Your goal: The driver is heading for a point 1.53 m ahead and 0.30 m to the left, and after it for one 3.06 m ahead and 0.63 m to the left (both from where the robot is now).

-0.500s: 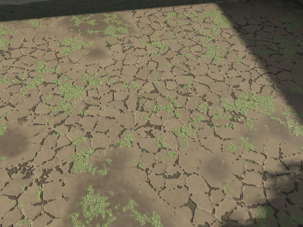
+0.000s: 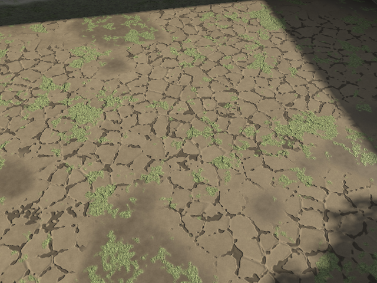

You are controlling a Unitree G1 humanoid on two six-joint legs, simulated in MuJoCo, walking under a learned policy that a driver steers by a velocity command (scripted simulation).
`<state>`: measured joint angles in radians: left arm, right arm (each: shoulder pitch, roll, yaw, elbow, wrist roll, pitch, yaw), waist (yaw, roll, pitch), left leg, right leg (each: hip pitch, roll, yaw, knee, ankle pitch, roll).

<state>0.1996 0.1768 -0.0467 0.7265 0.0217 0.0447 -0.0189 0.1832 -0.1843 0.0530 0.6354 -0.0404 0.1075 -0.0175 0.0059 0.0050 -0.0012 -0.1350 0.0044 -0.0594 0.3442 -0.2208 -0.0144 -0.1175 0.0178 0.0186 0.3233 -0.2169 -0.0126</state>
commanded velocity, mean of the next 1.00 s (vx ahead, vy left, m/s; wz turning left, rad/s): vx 0.39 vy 0.00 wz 0.00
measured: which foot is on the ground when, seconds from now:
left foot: down 0.00-1.00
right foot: down 0.00-1.00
